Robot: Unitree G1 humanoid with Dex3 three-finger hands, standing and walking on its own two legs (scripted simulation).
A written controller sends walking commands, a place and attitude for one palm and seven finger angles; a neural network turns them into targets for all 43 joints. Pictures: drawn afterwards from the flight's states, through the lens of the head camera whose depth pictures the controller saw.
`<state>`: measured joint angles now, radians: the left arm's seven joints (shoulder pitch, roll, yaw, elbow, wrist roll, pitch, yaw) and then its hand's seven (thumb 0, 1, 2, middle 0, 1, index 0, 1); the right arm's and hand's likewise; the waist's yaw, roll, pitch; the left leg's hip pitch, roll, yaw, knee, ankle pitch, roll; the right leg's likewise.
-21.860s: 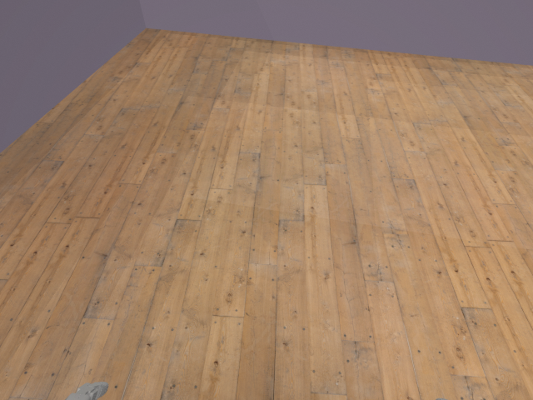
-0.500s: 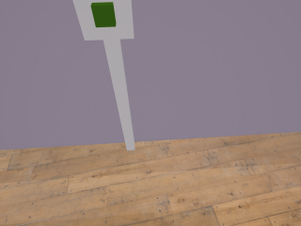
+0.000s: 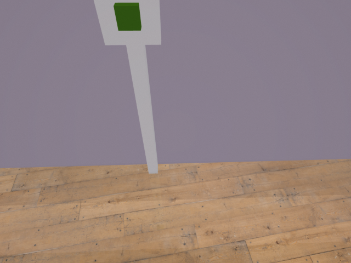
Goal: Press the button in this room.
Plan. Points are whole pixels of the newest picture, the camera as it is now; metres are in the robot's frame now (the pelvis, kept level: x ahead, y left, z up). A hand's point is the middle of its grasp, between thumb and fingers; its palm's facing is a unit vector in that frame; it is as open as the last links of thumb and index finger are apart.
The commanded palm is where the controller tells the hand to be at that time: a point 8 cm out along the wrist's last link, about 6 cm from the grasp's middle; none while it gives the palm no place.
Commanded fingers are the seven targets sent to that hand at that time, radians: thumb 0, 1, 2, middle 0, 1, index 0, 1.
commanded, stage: look at it before walking up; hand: left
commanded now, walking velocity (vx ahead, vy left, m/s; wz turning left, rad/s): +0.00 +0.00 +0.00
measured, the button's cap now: (128, 16) +0.72 +0.19 +0.22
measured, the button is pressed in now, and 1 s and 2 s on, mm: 0 0 0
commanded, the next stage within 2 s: turn to face it in 0.28 s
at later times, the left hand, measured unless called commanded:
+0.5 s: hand out of the picture -0.02 +0.19 -0.17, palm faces +0.03 -0.97 -0.23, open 7.3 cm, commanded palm none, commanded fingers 0.00 0.90 0.90 -0.20 -0.30 -0.20 -0.30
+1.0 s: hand out of the picture +0.06 +0.19 -0.19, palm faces +0.01 -0.99 -0.15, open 7.4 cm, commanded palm none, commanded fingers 0.00 0.90 0.90 -0.20 -0.30 -0.20 -0.30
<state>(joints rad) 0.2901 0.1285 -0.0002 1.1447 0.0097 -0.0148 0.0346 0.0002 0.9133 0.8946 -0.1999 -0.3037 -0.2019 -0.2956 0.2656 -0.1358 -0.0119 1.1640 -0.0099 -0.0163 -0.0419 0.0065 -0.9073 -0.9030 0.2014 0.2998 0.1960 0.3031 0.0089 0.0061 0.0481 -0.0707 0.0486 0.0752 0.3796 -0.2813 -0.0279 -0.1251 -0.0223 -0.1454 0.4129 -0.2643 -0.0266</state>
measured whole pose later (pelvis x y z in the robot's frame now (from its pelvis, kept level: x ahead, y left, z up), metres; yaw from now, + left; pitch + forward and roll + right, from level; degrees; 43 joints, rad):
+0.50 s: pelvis -0.02 +0.00 +0.00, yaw +0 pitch -2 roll +0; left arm 0.26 0.19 0.01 1.12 0.01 -0.02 0.03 0.00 0.91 0.89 -0.20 -0.30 -0.20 -0.30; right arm 0.27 -0.17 -0.02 1.15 -0.01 -0.01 -0.03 0.01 -0.90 -0.90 0.20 0.30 0.20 0.30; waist 0.00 0.01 0.05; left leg -0.10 0.04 0.07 0.38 -0.25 -0.02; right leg -0.15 -0.03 -0.15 0.40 -0.23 -0.03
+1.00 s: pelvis +0.07 +0.02 -0.01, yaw +2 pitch +2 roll -1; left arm 0.27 0.16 0.04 1.12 0.03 0.00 -0.02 0.01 0.91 0.89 -0.20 -0.30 -0.20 -0.30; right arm 0.46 -0.08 -0.03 1.15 -0.03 -0.07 -0.04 0.00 -0.90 -0.90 0.20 0.30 0.20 0.30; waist -0.05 0.00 0.05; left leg -0.04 0.03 0.05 0.41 -0.40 0.00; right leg -0.47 -0.06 -0.10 1.04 -0.44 -0.01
